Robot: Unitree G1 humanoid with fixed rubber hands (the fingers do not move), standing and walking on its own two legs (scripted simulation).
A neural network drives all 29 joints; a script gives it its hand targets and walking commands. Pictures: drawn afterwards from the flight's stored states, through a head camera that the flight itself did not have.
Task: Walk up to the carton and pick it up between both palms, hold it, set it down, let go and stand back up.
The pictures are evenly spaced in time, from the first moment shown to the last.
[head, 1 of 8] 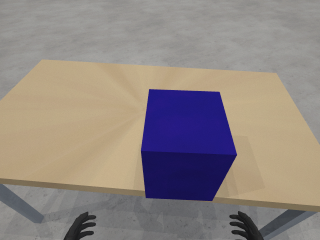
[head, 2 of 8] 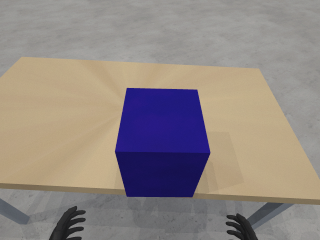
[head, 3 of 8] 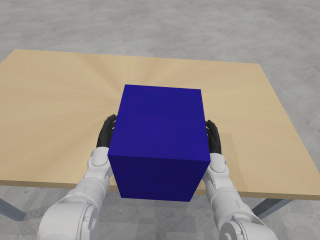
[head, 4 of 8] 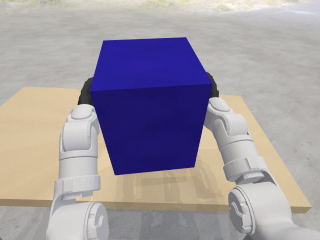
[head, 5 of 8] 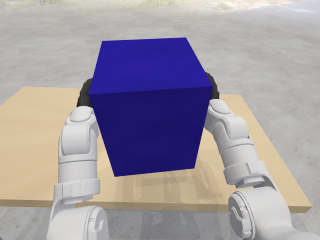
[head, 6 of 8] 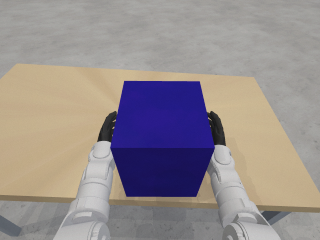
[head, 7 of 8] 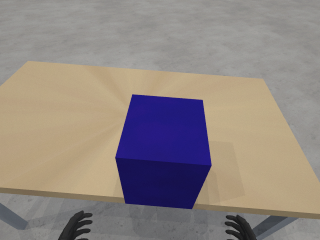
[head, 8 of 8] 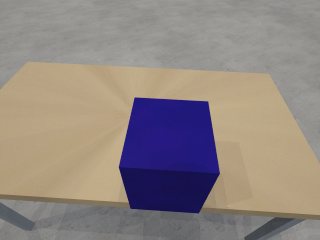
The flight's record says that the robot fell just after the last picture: no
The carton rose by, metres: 0.22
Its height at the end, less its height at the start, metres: +0.00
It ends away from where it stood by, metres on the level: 0.01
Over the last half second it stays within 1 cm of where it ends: yes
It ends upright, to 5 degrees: yes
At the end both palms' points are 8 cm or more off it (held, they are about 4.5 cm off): yes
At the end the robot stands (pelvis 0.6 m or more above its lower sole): yes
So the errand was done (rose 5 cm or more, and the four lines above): yes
